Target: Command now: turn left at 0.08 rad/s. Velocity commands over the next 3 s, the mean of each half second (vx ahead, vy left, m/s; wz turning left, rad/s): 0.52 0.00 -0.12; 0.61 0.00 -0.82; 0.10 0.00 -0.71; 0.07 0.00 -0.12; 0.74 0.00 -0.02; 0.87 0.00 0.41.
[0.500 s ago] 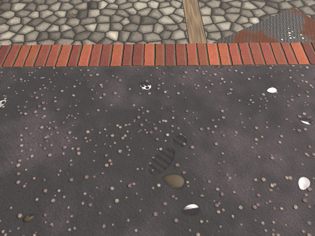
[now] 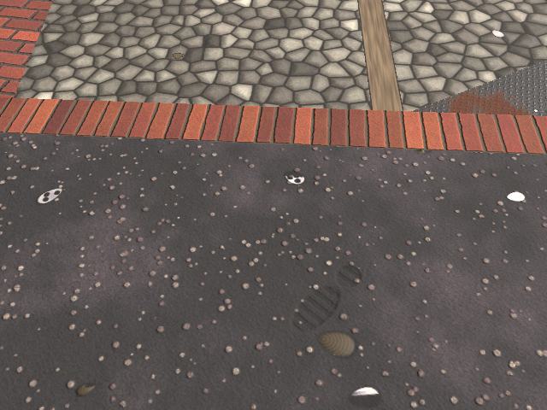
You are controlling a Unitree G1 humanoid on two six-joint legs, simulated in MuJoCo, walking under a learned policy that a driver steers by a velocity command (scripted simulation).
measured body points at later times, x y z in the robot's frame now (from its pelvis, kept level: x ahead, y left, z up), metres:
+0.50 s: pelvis +0.12 +0.04 +0.01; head +0.13 +0.05 +0.46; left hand +0.27 +0.28 -0.12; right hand +0.09 -0.23 -0.12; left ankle +0.06 +0.12 -0.74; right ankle +0.12 -0.11 -0.65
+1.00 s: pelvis +0.41 -0.05 -0.01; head +0.47 -0.07 +0.43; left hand +0.61 +0.17 -0.15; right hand +0.44 -0.35 -0.11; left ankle +0.52 +0.10 -0.65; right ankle +0.45 -0.07 -0.74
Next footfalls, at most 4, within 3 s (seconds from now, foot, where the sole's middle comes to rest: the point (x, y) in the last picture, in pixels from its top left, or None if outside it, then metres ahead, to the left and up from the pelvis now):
0.80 right None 0.49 -0.09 -0.78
1.36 left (337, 323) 0.74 -0.11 -0.78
1.74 right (359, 404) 0.52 -0.15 -0.77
2.20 left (344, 296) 0.82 -0.14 -0.78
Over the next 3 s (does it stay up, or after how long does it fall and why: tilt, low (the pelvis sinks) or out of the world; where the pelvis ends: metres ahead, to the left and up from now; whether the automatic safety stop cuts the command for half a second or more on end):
stays up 1.03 -0.63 -0.01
